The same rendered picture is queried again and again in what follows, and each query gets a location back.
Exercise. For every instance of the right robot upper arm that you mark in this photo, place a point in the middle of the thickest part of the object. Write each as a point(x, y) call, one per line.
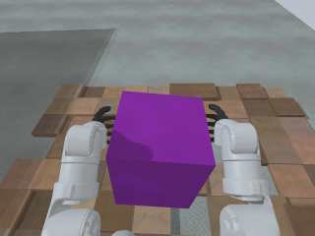
point(247, 220)

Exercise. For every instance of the carton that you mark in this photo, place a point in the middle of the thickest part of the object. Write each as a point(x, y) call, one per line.
point(160, 152)

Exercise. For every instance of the right robot forearm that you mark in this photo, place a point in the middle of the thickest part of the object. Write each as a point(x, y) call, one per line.
point(240, 152)

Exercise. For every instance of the left robot hand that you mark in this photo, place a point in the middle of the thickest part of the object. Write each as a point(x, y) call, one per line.
point(99, 118)

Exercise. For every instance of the right robot hand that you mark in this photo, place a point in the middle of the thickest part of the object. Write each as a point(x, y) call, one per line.
point(221, 115)

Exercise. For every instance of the left robot forearm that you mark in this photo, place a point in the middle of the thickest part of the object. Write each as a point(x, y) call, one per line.
point(77, 182)

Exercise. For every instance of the left robot upper arm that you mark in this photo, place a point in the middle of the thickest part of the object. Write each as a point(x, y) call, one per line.
point(73, 221)

